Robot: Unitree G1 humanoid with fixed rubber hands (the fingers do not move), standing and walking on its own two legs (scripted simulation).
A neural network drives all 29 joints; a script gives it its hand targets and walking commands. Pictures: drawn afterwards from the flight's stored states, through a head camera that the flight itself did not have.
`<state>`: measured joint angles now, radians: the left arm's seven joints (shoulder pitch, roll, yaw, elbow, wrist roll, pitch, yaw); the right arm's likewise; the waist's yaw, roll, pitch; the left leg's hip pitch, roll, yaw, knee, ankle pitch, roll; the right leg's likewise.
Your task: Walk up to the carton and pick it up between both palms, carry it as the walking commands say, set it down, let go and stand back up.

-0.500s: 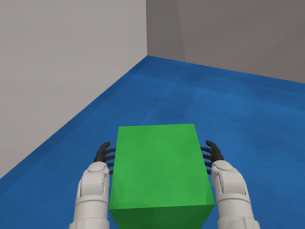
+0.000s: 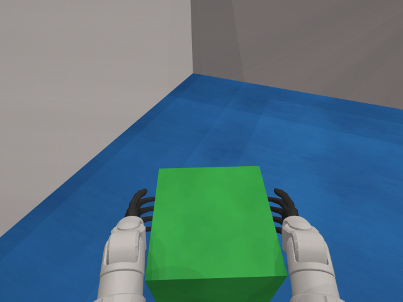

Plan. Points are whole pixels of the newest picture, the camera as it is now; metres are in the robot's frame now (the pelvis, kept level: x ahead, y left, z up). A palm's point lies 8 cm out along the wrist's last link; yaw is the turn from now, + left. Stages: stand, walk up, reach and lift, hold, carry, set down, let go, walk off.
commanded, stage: reach and lift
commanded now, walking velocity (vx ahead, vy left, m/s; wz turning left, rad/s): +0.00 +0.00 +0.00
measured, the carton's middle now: (211, 239) +0.29 +0.00 -0.03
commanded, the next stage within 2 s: hold in 0.24 s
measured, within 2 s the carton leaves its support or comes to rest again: neither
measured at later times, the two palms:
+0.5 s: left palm (133, 230) +0.27 +0.16 +0.04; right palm (291, 228) +0.27 -0.16 +0.04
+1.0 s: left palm (132, 227) +0.28 +0.16 +0.04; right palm (289, 228) +0.27 -0.16 +0.04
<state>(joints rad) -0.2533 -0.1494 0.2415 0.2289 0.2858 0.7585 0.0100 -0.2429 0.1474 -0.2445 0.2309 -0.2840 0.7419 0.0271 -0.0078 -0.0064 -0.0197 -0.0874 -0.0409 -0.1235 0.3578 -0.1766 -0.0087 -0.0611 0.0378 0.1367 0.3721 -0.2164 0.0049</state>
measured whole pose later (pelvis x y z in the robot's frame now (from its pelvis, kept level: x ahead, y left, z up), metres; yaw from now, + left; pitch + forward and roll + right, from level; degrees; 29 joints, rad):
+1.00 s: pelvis +0.00 +0.00 +0.00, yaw +0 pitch -7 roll +0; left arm -0.23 -0.15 0.22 0.21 0.28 0.77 0.01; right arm -0.21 0.14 -0.22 0.21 -0.27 0.75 0.02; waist 0.00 -0.01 -0.01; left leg -0.07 -0.04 -0.12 0.37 -0.18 0.00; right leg -0.04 0.04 0.14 0.37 -0.21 0.01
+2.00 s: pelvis -0.04 +0.04 -0.02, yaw +18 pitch +5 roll -1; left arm -0.43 -0.07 0.25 -0.14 0.01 1.11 0.13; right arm -0.37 0.16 -0.25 -0.18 -0.08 1.09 -0.12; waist 0.06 -0.01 -0.05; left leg -0.45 -0.07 0.02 0.53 -0.17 0.10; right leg -0.51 -0.03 -0.04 0.92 -0.46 0.06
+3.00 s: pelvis -0.03 +0.01 -0.01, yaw +18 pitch +2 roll +0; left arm -0.40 -0.08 0.24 -0.07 0.05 1.11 0.13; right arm -0.40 0.09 -0.22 -0.06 -0.04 1.12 -0.12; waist 0.01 0.01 -0.08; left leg -0.38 -0.04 0.03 0.50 -0.15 0.06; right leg -0.26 0.03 -0.05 0.53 -0.30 -0.04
